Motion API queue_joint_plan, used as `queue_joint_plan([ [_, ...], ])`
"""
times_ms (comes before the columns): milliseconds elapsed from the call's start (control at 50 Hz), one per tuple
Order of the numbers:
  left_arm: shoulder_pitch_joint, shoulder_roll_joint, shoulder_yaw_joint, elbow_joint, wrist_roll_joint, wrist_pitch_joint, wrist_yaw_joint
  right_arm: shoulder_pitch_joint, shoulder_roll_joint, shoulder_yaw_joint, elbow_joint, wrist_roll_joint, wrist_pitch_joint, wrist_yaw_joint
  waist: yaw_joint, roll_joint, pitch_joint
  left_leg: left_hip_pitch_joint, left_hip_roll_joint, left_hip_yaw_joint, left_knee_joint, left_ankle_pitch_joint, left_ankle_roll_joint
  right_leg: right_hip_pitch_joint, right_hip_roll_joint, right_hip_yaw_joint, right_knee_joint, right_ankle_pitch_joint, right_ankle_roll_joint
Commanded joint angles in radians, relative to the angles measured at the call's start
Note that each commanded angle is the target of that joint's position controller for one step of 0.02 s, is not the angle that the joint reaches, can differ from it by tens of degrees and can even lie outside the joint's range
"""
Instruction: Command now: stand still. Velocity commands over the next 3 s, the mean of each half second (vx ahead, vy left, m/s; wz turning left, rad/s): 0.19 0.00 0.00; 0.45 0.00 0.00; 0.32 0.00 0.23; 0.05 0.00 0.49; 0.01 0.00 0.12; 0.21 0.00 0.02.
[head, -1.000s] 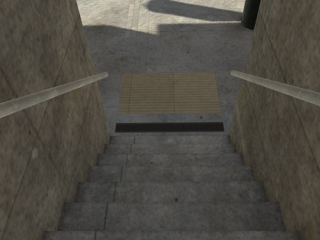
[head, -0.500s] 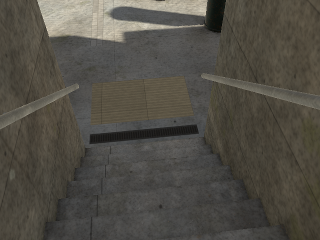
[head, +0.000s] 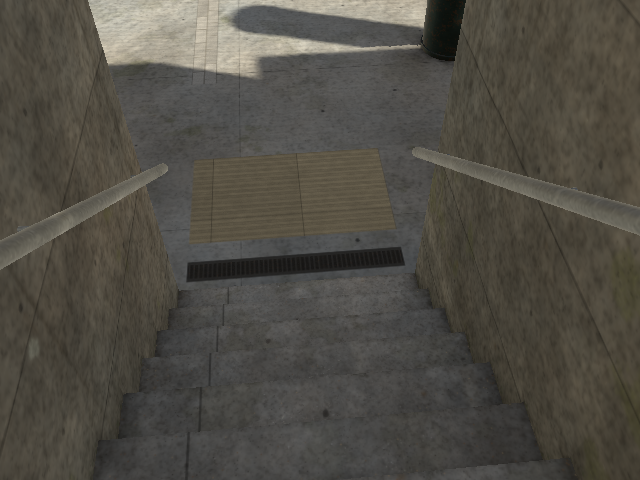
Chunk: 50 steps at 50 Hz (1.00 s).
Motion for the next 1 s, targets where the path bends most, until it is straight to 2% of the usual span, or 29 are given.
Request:
queue_joint_plan([
  [20, 0.063, 0.100, 0.022, -0.004, -0.001, -0.006, 0.001, 0.051, -0.092, -0.021, -0.014, 0.002, -0.005, -0.006, 0.001, -0.005, -0.016, 0.078, -0.011, 0.004, -0.046, 0.240, 0.021, -0.039, -0.014, -0.019, -0.084, 0.252, -0.020],
  [120, 0.053, 0.095, 0.020, 0.011, 0.003, -0.006, 0.006, 0.069, -0.091, -0.025, 0.004, 0.003, 0.004, -0.007, -0.002, -0.003, -0.004, 0.074, -0.014, 0.006, -0.055, 0.227, 0.021, -0.020, -0.014, -0.021, -0.091, 0.258, -0.017],
  [180, 0.091, 0.167, 0.059, 0.018, 0.047, -0.013, 0.034, 0.158, -0.167, -0.067, 0.019, -0.048, -0.002, -0.042, -0.015, 0.024, 0.081, 0.011, 0.021, -0.062, -0.093, -0.393, 0.121, -0.102, -0.009, -0.007, -0.072, -0.331, -0.107],
  [260, 0.018, -0.018, 0.014, -0.028, 0.061, -0.064, 0.066, 0.333, -0.041, -0.044, 0.038, -0.062, -0.040, -0.111, -0.090, 0.123, 0.077, 0.149, 0.241, -0.385, -0.098, -0.417, 0.318, -0.332, -0.014, -0.006, 0.197, -0.254, -0.166],
  [320, -0.099, -0.021, 0.001, -0.098, 0.062, -0.083, 0.077, 0.314, -0.052, -0.030, -0.001, -0.049, -0.035, -0.121, -0.096, 0.114, 0.093, 0.072, 0.296, -0.432, -0.092, -0.282, 0.325, -0.346, 0.002, -0.035, 0.287, -0.266, -0.127],
  [380, 0.393, 0.046, 0.024, 0.057, 0.095, -0.103, 0.059, 0.147, -0.031, -0.017, -0.067, -0.061, -0.016, -0.095, 0.135, -0.130, 0.073, -0.418, 0.049, -0.052, 0.417, -0.389, 0.209, 0.161, -0.058, 0.029, 0.086, -0.136, -0.200],
  [400, 0.604, 0.114, 0.030, 0.088, 0.103, -0.117, 0.056, -0.014, 0.005, -0.015, -0.149, -0.084, -0.026, -0.072, 0.260, -0.290, 0.059, -0.686, -0.115, 0.013, 0.765, -0.440, 0.143, 0.341, -0.238, 0.440, -0.115, -0.271, -0.333],
  [420, 0.672, 0.096, 0.005, 0.102, 0.100, -0.129, 0.054, -0.145, 0.014, -0.005, -0.215, -0.078, -0.039, -0.056, 0.298, -0.180, 0.158, -0.983, -0.100, -0.218, 0.733, -0.370, 0.153, 0.370, -0.377, 0.766, -0.169, -0.540, -0.400],
  [500, 0.314, -0.044, -0.055, 0.046, 0.107, -0.108, 0.073, 0.084, 0.041, 0.027, -0.143, -0.112, -0.052, -0.104, 0.025, 0.006, 0.083, -0.734, 0.073, -0.145, 0.782, 0.043, 0.148, -0.078, -0.281, 0.378, 0.083, -0.188, -0.316],
  [520, 0.163, -0.189, -0.107, -0.029, 0.119, -0.117, 0.108, 0.100, 0.064, 0.047, -0.132, -0.155, -0.049, -0.092, 0.006, 0.054, 0.058, -0.570, 0.112, -0.166, 0.464, 0.526, 0.130, -0.236, -0.139, 0.146, 0.197, -0.067, -0.201],
  [540, 0.123, 0.105, -0.014, 0.027, -0.029, -0.102, 0.112, 0.073, -0.082, -0.023, -0.135, -0.010, -0.014, -0.089, -0.082, -0.081, 0.081, -0.313, -0.030, -0.002, 0.401, 0.553, 0.057, -0.415, -0.106, 0.098, 0.238, -0.193, -0.149],
  [560, 0.170, -0.065, -0.104, -0.047, 0.111, -0.143, 0.111, 0.160, 0.081, 0.042, -0.114, -0.122, -0.037, -0.071, -0.013, -0.029, 0.000, -0.117, 0.064, -0.020, 0.346, 0.915, 0.062, -0.603, -0.046, -0.051, 0.288, -0.227, -0.128],
  [600, 0.223, -0.045, -0.109, -0.010, 0.115, -0.151, 0.097, 0.136, 0.035, 0.018, -0.122, -0.096, -0.025, -0.064, -0.028, -0.059, 0.062, 0.097, 0.009, 0.074, 0.338, 0.786, 0.014, -0.800, -0.063, -0.048, 0.286, -0.347, -0.139],
  [640, 0.328, -0.016, -0.117, 0.040, 0.107, -0.149, 0.060, 0.214, 0.017, 0.026, -0.097, -0.141, -0.021, -0.057, -0.069, -0.024, 0.091, 0.200, 0.009, 0.045, 0.470, 0.687, 0.006, -0.779, -0.116, 0.096, 0.404, -0.317, -0.184],
  [660, 0.192, 0.079, -0.043, 0.045, -0.081, -0.095, 0.097, 0.249, -0.021, 0.007, -0.041, 0.000, 0.012, -0.080, -0.133, 0.036, -0.011, 0.235, -0.103, 0.169, 0.330, 0.836, -0.007, -0.620, -0.072, -0.001, 0.632, -0.214, -0.110],
  [680, 0.347, 0.071, -0.096, 0.025, 0.030, -0.101, 0.070, 0.199, -0.093, 0.010, -0.068, -0.126, 0.004, -0.064, -0.019, 0.137, 0.169, 0.028, 0.077, -0.038, -0.184, 0.357, -0.014, -0.428, -0.121, 0.126, 0.656, -0.367, -0.138],
  [700, 0.302, 0.158, -0.049, 0.051, 0.044, -0.084, 0.040, 0.259, -0.089, -0.007, -0.060, -0.087, 0.011, -0.058, -0.101, -0.020, 0.145, -0.005, 0.064, 0.014, -0.323, 0.220, 0.041, -0.190, -0.166, 0.273, 0.717, -0.198, -0.199],
  [720, 0.358, 0.160, -0.039, 0.066, 0.119, -0.068, -0.010, 0.532, -0.135, -0.029, 0.047, -0.091, 0.000, -0.065, -0.144, 0.031, 0.060, 0.349, 0.014, 0.049, -0.132, 0.291, 0.052, -0.336, -0.117, 0.299, 0.943, -0.020, -0.224],
  [740, 0.360, 0.070, -0.048, 0.069, 0.087, -0.086, -0.046, 0.755, -0.194, -0.061, 0.130, -0.124, 0.001, -0.060, -0.253, 0.252, -0.014, 0.534, 0.078, -0.064, -0.004, 0.480, 0.211, -0.545, 0.074, 0.293, 1.509, -0.078, -0.189],
  [760, 0.483, -0.066, -0.061, 0.055, 0.047, -0.099, -0.050, 0.675, -0.266, -0.058, 0.110, -0.142, -0.002, -0.038, -0.094, 0.264, -0.165, 0.711, 0.301, -0.250, 0.227, 1.054, 0.380, -0.854, 0.120, 0.174, 1.770, -0.487, -0.153],
  [780, 0.359, -0.014, -0.061, -0.059, 0.032, -0.114, -0.037, 0.528, -0.295, -0.078, 0.063, -0.150, -0.022, -0.016, -0.113, 0.075, -0.028, 0.639, 0.478, -0.643, 0.124, 0.663, 0.532, -1.222, 0.097, 0.234, 1.761, -0.366, -0.091],
  [800, 0.195, 0.036, -0.060, -0.107, 0.056, -0.102, -0.018, 0.397, -0.186, -0.049, 0.075, -0.128, -0.027, -0.011, -0.110, 0.011, 0.099, 0.511, 0.515, -0.704, 0.037, 0.167, 0.488, -1.449, -0.050, 0.266, 1.632, -0.249, -0.081],
  [820, 0.133, -0.012, -0.076, -0.110, 0.080, -0.090, 0.030, 0.216, 0.060, 0.035, 0.037, -0.135, -0.046, -0.015, -0.035, -0.252, 0.102, 0.274, 0.327, -0.350, -0.007, 0.136, 0.287, -1.258, -0.123, 0.305, 1.144, 0.147, -0.113],
  [860, 0.210, -0.008, -0.079, -0.050, 0.098, -0.050, 0.026, 0.094, 0.153, 0.091, 0.002, -0.100, -0.066, -0.058, 0.041, -0.058, 0.211, -0.473, 0.219, -0.184, -0.067, 0.247, 0.327, -0.665, -0.220, 0.150, 0.663, 0.529, -0.120],
  [900, 0.241, -0.033, -0.094, -0.020, 0.132, -0.036, -0.017, 0.110, 0.012, 0.082, -0.002, -0.074, -0.097, -0.073, 0.079, 0.060, 0.040, -0.751, 0.061, -0.054, 0.065, 0.017, 0.266, -0.215, -0.102, -0.028, 0.840, 0.619, -0.043],
  [940, 0.079, 0.014, -0.098, -0.078, 0.150, -0.045, -0.013, 0.275, 0.009, 0.091, 0.037, -0.087, -0.126, -0.113, -0.051, -0.082, 0.062, -0.440, 0.070, -0.119, 0.239, 0.012, 0.237, -0.491, -0.170, 0.100, 0.363, 0.968, -0.021],
  [960, -0.030, 0.060, -0.056, -0.110, -0.016, -0.042, 0.054, 0.243, -0.129, 0.039, 0.059, 0.101, -0.096, -0.107, 0.008, -0.075, -0.004, -0.407, 0.075, -0.142, 0.228, 0.001, 0.189, -0.252, -0.070, -0.002, 0.197, 0.979, -0.006],
  [980, -0.064, 0.043, -0.105, -0.120, 0.126, -0.036, 0.023, 0.307, -0.067, 0.090, 0.041, -0.090, -0.110, -0.093, -0.070, -0.035, 0.079, -0.558, 0.056, -0.123, 0.267, -0.108, 0.214, -0.248, -0.119, 0.005, 0.232, 0.881, -0.008],
  [1000, -0.020, 0.054, -0.089, -0.115, 0.138, -0.025, 0.014, 0.320, -0.091, 0.077, 0.059, -0.096, -0.103, -0.078, -0.029, 0.033, 0.112, -0.443, 0.116, -0.199, 0.295, -0.045, 0.258, -0.320, -0.100, 0.004, 0.249, 0.749, -0.018],
])
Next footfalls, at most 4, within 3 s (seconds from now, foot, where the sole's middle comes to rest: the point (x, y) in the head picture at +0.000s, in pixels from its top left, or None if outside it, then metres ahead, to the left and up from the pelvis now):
0.72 left None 0.27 0.07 -0.97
1.14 right None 0.54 -0.14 -1.16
1.64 left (293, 458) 0.75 0.13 -1.35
2.06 right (366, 447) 0.78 -0.10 -1.35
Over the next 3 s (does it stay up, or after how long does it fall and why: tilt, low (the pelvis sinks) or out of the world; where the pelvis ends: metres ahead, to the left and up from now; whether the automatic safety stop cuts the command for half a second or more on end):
stays up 0.78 0.05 -0.60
